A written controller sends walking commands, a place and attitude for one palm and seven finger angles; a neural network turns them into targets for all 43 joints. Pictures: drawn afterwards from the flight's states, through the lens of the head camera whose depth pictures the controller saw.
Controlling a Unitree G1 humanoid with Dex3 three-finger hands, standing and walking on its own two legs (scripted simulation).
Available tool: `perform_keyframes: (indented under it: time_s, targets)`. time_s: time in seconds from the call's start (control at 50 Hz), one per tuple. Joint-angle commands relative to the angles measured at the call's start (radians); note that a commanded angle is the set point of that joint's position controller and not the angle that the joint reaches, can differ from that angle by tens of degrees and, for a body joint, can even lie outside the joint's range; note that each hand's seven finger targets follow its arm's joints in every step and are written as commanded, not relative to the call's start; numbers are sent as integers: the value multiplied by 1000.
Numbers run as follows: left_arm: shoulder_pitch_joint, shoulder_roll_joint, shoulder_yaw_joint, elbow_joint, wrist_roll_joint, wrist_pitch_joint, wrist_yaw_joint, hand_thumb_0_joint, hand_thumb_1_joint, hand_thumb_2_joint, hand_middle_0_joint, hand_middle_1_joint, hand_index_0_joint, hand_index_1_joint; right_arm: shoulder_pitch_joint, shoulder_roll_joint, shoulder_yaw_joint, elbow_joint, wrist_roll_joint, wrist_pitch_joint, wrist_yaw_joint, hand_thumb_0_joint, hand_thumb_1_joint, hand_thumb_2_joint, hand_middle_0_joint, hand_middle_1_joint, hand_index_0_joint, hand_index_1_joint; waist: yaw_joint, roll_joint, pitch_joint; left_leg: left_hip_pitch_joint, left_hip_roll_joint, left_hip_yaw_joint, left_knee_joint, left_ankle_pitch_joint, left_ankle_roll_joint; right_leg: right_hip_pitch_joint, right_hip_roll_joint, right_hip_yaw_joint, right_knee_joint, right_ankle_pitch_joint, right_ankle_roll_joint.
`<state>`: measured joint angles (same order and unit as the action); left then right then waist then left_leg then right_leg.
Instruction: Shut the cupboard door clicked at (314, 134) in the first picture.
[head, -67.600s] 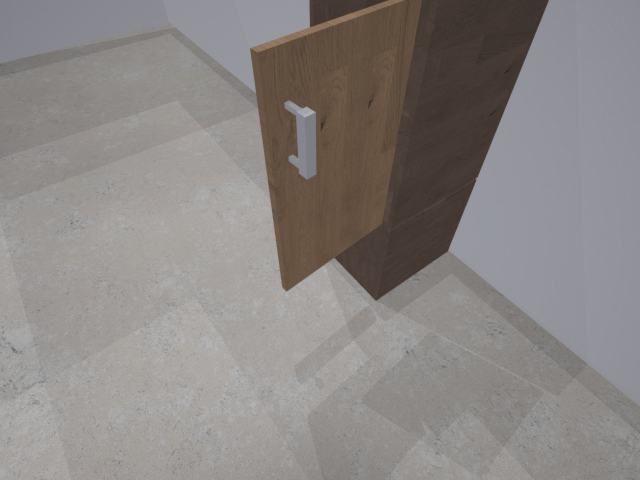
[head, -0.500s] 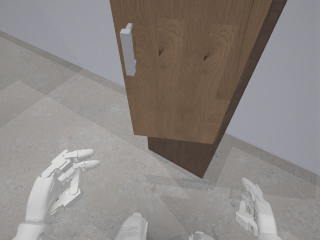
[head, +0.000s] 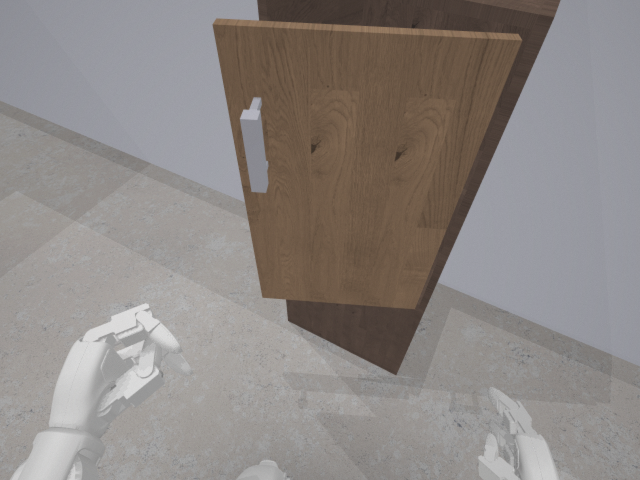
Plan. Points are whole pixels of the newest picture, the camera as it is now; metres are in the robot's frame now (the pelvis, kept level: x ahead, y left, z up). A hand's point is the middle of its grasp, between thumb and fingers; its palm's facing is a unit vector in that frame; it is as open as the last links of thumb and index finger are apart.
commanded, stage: raise the hand and make a fist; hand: left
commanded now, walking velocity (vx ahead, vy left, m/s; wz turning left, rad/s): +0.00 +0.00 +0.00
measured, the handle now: (258, 145) +0.51 +0.13 +0.15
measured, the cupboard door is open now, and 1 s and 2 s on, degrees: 24 24 24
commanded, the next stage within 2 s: bring the fist close to the handle in 0.86 s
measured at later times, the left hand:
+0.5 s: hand (141, 326) +0.23 +0.19 +0.15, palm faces +0.01 -1.00 -0.06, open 3.1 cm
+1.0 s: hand (159, 331) +0.23 +0.17 +0.14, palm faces +0.01 -1.00 -0.06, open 3.1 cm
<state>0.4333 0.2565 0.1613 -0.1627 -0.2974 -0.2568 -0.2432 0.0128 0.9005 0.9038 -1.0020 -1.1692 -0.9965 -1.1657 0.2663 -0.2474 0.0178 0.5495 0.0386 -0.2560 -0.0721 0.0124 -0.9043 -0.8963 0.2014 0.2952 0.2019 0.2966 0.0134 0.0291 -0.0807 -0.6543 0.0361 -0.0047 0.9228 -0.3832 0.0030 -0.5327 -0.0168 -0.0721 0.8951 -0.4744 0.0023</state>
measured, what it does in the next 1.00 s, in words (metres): stands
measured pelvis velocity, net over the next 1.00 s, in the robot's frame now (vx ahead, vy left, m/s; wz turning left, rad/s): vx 0.00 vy -0.02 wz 0.00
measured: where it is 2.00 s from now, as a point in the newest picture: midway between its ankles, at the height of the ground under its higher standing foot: outside the picture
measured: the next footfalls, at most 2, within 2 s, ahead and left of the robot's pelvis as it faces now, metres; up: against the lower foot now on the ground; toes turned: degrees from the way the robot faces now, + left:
none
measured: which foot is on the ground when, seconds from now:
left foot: down 0.00-1.00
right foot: down 0.00-1.00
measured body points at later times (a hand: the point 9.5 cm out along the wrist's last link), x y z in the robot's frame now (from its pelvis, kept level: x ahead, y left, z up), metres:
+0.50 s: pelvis +0.00 +0.00 +0.02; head +0.00 -0.02 +0.47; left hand +0.22 +0.24 +0.15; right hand +0.19 -0.22 -0.04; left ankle +0.05 +0.12 -0.69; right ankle -0.01 -0.12 -0.69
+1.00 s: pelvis +0.00 -0.02 +0.03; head -0.01 -0.04 +0.48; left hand +0.22 +0.23 +0.15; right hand +0.18 -0.24 -0.04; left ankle +0.05 +0.12 -0.69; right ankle -0.01 -0.12 -0.69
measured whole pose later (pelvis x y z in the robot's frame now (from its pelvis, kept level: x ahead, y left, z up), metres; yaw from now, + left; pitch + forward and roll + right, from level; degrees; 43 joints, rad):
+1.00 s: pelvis +0.00 -0.02 +0.03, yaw +0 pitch +0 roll +0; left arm 0.29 0.26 0.20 -0.15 -0.30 -0.08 -0.25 0.01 0.90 0.90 -1.31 -1.50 -1.30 -1.50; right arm 0.26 -0.25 0.05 0.60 0.05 -0.27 -0.08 0.01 -0.90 -0.90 0.20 0.30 0.20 0.30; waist 0.03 0.06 -0.04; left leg -0.40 0.04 0.00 0.68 -0.28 -0.02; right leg -0.29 -0.01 -0.07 0.68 -0.39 -0.02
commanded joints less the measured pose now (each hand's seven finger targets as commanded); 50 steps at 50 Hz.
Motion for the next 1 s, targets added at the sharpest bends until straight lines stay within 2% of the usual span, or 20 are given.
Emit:
perform_keyframes:
  time_s: [0.0, 0.1, 0.14, 0.28, 0.32, 0.38, 0.44, 0.48, 0.5, 0.56, 0.58, 0.64, 0.68, 0.7, 0.76, 0.82, 0.86, 0.88, 0.94, 0.98]
  targets:
    - [-92, 113, 75, -250, -16, -42, 14, 0, 900, 900, -1172, -1360, -1172, -1360, -77, -105, -33, -167, 2, -58, -4, 0, -900, -900, 200, 300, 200, 300, 4, 55, -139, 228, -29, -42, -191, 136, 17, 14, 42, 0, -169, 192, -17]
    - [-123, 121, 76, -247, -13, 19, 8, 0, 900, 900, -1263, -1460, -1263, -1460, -83, -107, -22, -174, 6, -50, -3, 0, -900, -900, 200, 300, 200, 300, 5, 39, -102, 253, -27, -45, -229, 133, 17, 40, 45, -6, -203, 206, -15]
    - [-143, 124, 84, -259, -19, 36, 3, 0, 900, 900, -1300, -1500, -1300, -1500, -83, -107, -19, -174, 5, -48, -4, 0, -900, -900, 200, 300, 200, 300, 7, 44, -122, 279, -29, -43, -239, 149, 16, 61, 45, -6, -214, 227, -14]
    - [-221, 158, 115, -246, -24, 86, -5, 0, 900, 900, -1300, -1500, -1300, -1500, -98, -111, -6, -160, 8, -48, -9, 0, -900, -900, 200, 300, 200, 300, 13, 17, -91, 313, -30, -38, -275, 156, 19, 102, 43, 0, -265, 238, -12]
    - [-254, 148, 107, -256, -26, 97, -8, 0, 900, 900, -1300, -1500, -1300, -1500, -106, -105, -4, -157, 11, -51, -10, 0, -900, -900, 200, 300, 200, 300, 12, 47, -93, 334, -33, -33, -286, 159, 18, 113, 39, 3, -279, 242, -12]
    - [-275, 171, 130, -247, -32, 113, -13, 0, 900, 900, -1300, -1500, -1300, -1500, -116, -110, -3, -148, 11, -58, -14, 0, -900, -900, 200, 300, 200, 300, 21, 10, -100, 349, -34, -32, -299, 173, 21, 142, 38, 8, -300, 253, -10]
    - [-308, 162, 130, -247, -39, 132, -16, 0, 900, 900, -1300, -1500, -1300, -1500, -125, -106, -1, -141, 15, -63, -16, 0, -900, -900, 200, 300, 200, 300, 24, 25, -95, 369, -37, -26, -317, 176, 20, 153, 34, 8, -318, 259, -9]
    - [-262, 158, 134, -191, -42, 147, -18, 0, 900, 900, -1300, -1500, -1300, -1500, -124, -110, -3, -134, 16, -66, -15, 0, -900, -900, 200, 300, 200, 300, 27, -28, -71, 356, -38, -22, -318, 177, 22, 162, 31, 19, -337, 257, -6]
    - [-260, 135, 115, -187, -41, 152, -23, 0, 900, 900, -1300, -1500, -1300, -1500, -127, -107, -3, -135, 17, -65, -14, 0, -900, -900, 200, 300, 200, 300, 25, -18, -63, 357, -39, -15, -320, 177, 22, 158, 28, 22, -343, 260, -3]
    - [-274, 139, 115, -203, -36, 153, -19, 0, 900, 900, -1300, -1500, -1300, -1500, -129, -109, -6, -137, 16, -64, -12, 0, -900, -900, 200, 300, 200, 300, 26, -4, -54, 363, -41, -12, -329, 170, 20, 157, 27, 22, -349, 248, -3]
    - [-268, 157, 131, -194, -33, 150, -13, 0, 900, 900, -1300, -1500, -1300, -1500, -126, -111, -8, -134, 14, -64, -12, 0, -900, -900, 200, 300, 200, 300, 25, -39, -48, 355, -41, -12, -324, 167, 23, 162, 25, 34, -361, 237, 1]
    - [-295, 149, 127, -237, -26, 125, -1, 0, 900, 900, -1300, -1500, -1300, -1500, -130, -106, -10, -135, 11, -67, -10, 0, -900, -900, 200, 300, 200, 300, 23, 7, -71, 379, -42, -7, -328, 177, 21, 166, 26, 30, -353, 243, -2]
    - [-297, 167, 138, -235, -19, 109, 11, 0, 900, 900, -1300, -1500, -1300, -1500, -123, -108, -10, -128, 9, -68, -9, 0, -900, -900, 200, 300, 200, 300, 20, -8, -59, 371, -40, -8, -328, 170, 22, 165, 27, 32, -358, 229, -1]
    - [-298, 152, 125, -234, -16, 103, 13, 0, 900, 900, -1300, -1500, -1300, -1500, -129, -104, -10, -129, 10, -69, -8, 0, -900, -900, 200, 300, 200, 300, 20, 22, -53, 372, -42, -7, -333, 160, 21, 158, 25, 34, -359, 217, -3]
    - [-297, 146, 115, -231, -14, 95, 12, 0, 900, 900, -1300, -1500, -1300, -1500, -127, -106, -10, -127, 11, -72, -10, 0, -900, -900, 200, 300, 200, 300, 17, 39, -46, 378, -43, -5, -337, 138, 20, 149, 25, 33, -366, 193, -4]
    - [-284, 150, 121, -207, -21, 101, 4, 0, 900, 900, -1300, -1500, -1300, -1500, -127, -108, -12, -125, 10, -73, -12, 0, -900, -900, 200, 300, 200, 300, 16, -18, -45, 365, -42, -6, -332, 137, 23, 158, 19, 49, -381, 180, 2]
    - [-286, 141, 113, -201, -20, 106, 0, 0, 900, 900, -1300, -1500, -1300, -1500, -129, -108, -11, -123, 11, -75, -13, 0, -900, -900, 200, 300, 200, 300, 19, 11, -35, 366, -43, -5, -334, 135, 22, 151, 21, 42, -377, 180, 0]
    - [-281, 159, 127, -192, -22, 107, 1, 0, 900, 900, -1300, -1500, -1300, -1500, -126, -111, -11, -121, 10, -75, -13, 0, -900, -900, 200, 300, 200, 300, 17, -13, -32, 361, -42, -7, -329, 138, 24, 155, 19, 52, -384, 179, 3]
    - [-294, 150, 123, -207, -22, 105, -3, 0, 900, 900, -1300, -1500, -1300, -1500, -128, -109, -12, -123, 9, -78, -15, 0, -900, -900, 200, 300, 200, 300, 18, -3, -61, 377, -45, -4, -328, 162, 24, 165, 19, 45, -371, 222, 3]
    - [-363, 160, 124, -183, -22, 100, 0, 0, 900, 900, -1300, -1500, -1300, -1500, -121, -113, -11, -105, 8, -78, -18, 0, -900, -900, 200, 300, 200, 300, 5, -42, -48, 371, -42, -7, -319, 162, 27, 154, 20, 51, -375, 219, 7]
